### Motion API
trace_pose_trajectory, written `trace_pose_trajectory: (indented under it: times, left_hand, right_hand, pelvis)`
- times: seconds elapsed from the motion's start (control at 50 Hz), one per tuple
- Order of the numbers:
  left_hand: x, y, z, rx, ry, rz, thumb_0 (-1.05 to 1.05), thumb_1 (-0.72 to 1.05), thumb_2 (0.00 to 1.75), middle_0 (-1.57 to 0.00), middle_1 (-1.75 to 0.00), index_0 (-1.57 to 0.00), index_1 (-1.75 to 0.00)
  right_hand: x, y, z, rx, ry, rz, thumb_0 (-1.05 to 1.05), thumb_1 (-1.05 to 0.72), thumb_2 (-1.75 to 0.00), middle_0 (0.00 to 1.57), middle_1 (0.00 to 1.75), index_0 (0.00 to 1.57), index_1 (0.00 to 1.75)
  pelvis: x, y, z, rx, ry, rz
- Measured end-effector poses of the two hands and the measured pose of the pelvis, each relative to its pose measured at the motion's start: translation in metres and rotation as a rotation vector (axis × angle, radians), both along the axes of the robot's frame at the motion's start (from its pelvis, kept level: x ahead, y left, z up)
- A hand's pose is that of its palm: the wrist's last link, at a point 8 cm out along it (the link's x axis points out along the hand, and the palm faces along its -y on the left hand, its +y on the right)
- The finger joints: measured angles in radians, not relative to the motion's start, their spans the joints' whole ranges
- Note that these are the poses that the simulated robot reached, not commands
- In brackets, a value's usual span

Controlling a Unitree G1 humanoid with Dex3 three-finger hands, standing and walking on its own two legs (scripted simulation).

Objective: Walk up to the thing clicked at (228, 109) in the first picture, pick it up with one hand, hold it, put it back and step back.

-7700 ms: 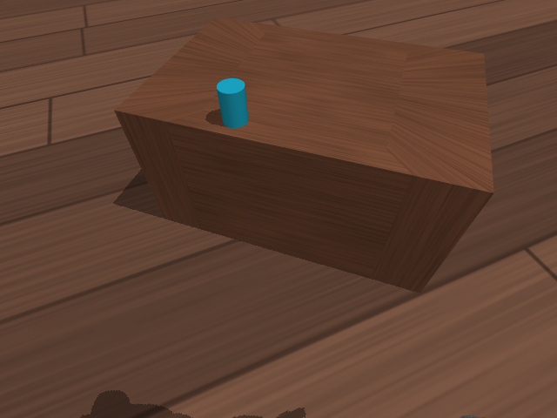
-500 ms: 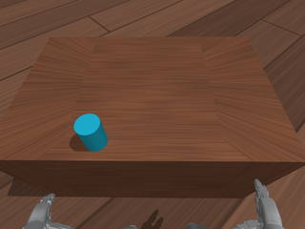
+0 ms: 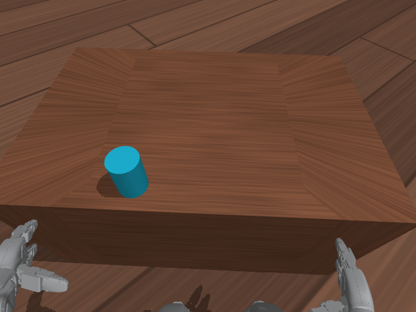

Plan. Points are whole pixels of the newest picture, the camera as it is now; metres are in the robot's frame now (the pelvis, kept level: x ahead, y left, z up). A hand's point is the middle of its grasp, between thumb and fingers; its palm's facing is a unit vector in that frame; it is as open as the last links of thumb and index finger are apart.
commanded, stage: go down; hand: left
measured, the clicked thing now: (128, 173) +0.44 +0.22 -0.07
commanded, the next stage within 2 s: approach in 1.44 s
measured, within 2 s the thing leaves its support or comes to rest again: neither
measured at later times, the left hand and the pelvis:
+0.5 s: hand (20, 209) +0.29 +0.38 +0.02, palm faces +0.23 -0.96 -0.16, open 17.5 cm; pelvis -0.01 +0.00 +0.00, yaw -1 degrees
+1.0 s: hand (12, 189) +0.33 +0.40 +0.04, palm faces +0.24 -0.96 -0.12, open 17.7 cm; pelvis +0.00 +0.01 +0.00, yaw -2 degrees
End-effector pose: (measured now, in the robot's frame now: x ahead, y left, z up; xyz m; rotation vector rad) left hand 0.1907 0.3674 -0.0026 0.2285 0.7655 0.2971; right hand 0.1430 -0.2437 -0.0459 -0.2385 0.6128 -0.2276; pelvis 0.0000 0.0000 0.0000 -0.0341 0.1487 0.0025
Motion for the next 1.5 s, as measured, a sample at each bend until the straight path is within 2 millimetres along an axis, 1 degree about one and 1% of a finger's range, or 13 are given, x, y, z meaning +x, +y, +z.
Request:
trace_pose_trajectory:
  times: [0.08,0.14,0.2,0.26,0.4,0.56,0.7,0.82,0.9,1.02,1.28,1.5]
  left_hand:
    - [0.027,0.016,0.019,-0.001,-0.088,-0.006,-0.01,-0.58,0.06,-0.06,-0.11,-0.07,-0.1]
    - [0.043,0.023,0.028,-0.029,-0.12,-0.02,-0.01,-0.58,0.06,-0.06,-0.1,-0.07,-0.1]
    - [0.053,0.026,0.03,-0.058,-0.124,-0.034,-0.01,-0.58,0.05,-0.06,-0.1,-0.07,-0.09]
    - [0.058,0.032,0.032,-0.078,-0.14,-0.031,-0.01,-0.58,0.05,-0.06,-0.09,-0.07,-0.08]
    - [0.066,0.05,0.038,-0.087,-0.228,-0.012,-0.01,-0.57,0.05,-0.05,-0.08,-0.06,-0.07]
    - [0.077,0.064,0.047,-0.092,-0.292,-0.023,-0.01,-0.55,0.06,-0.05,-0.07,-0.05,-0.06]
    - [0.089,0.07,0.057,-0.095,-0.331,-0.031,-0.01,-0.57,0.05,-0.05,-0.06,-0.06,-0.06]
    - [0.096,0.074,0.056,-0.107,-0.346,-0.026,-0.01,-0.59,0.04,-0.05,-0.06,-0.06,-0.06]
    - [0.099,0.076,0.055,-0.11,-0.355,-0.026,-0.01,-0.6,0.04,-0.05,-0.06,-0.06,-0.06]
    - [0.105,0.079,0.058,-0.11,-0.394,-0.027,-0.01,-0.6,0.04,-0.06,-0.07,-0.06,-0.07]
    - [0.109,0.091,0.07,-0.104,-0.427,-0.019,-0.01,-0.6,0.04,-0.06,-0.07,-0.06,-0.08]
    - [0.118,0.094,0.073,-0.115,-0.461,-0.029,-0.02,-0.6,0.06,-0.06,-0.08,-0.06,-0.08]
  right_hand:
    - [-0.008,-0.004,0.001,-0.016,-0.002,-0.011,-0.01,0.5,-0.05,0.06,0.05,0.05,0.05]
    - [-0.015,-0.005,0.0,-0.017,0.005,-0.016,-0.01,0.5,-0.05,0.06,0.05,0.05,0.05]
    - [-0.02,-0.006,-0.001,-0.014,0.011,-0.024,-0.01,0.49,-0.05,0.06,0.05,0.05,0.05]
    - [-0.023,-0.009,0.0,-0.018,0.012,-0.031,-0.01,0.49,-0.06,0.06,0.05,0.05,0.05]
    - [-0.023,-0.016,0.006,-0.061,0.024,-0.022,-0.01,0.5,-0.06,0.06,0.05,0.05,0.05]
    - [-0.015,-0.006,0.006,-0.073,0.036,0.021,-0.01,0.51,-0.06,0.06,0.05,0.05,0.05]
    - [-0.015,-0.001,0.003,-0.065,0.051,0.028,-0.01,0.5,-0.06,0.06,0.05,0.05,0.05]
    - [-0.017,0.003,0.0,-0.062,0.071,0.032,-0.01,0.5,-0.06,0.06,0.05,0.05,0.05]
    - [-0.016,0.0,0.0,-0.075,0.079,0.028,-0.01,0.5,-0.06,0.06,0.05,0.06,0.05]
    - [-0.014,-0.004,0.002,-0.095,0.084,0.019,-0.01,0.5,-0.06,0.06,0.05,0.06,0.05]
    - [-0.012,-0.001,0.002,-0.1,0.074,0.017,-0.01,0.49,-0.06,0.06,0.05,0.06,0.05]
    - [-0.016,-0.003,-0.001,-0.116,0.09,0.02,-0.01,0.5,-0.06,0.06,0.05,0.06,0.05]
  pelvis:
    - [-0.003,0.0,-0.001,-0.001,0.003,-0.004]
    - [-0.003,0.002,-0.001,-0.001,0.007,-0.011]
    - [-0.004,0.003,0.0,0.0,0.013,-0.02]
    - [-0.005,0.004,0.001,0.001,0.017,-0.027]
    - [-0.006,0.003,0.001,0.002,0.027,-0.026]
    - [-0.007,0.003,0.002,-0.004,0.041,-0.017]
    - [-0.006,0.005,0.002,-0.007,0.056,-0.019]
    - [-0.005,0.006,0.001,-0.007,0.072,-0.022]
    - [-0.004,0.006,0.0,-0.01,0.082,-0.023]
    - [-0.002,0.006,-0.001,-0.013,0.088,-0.024]
    - [-0.004,0.009,-0.002,-0.018,0.096,-0.022]
    - [-0.005,0.009,-0.005,-0.024,0.113,-0.023]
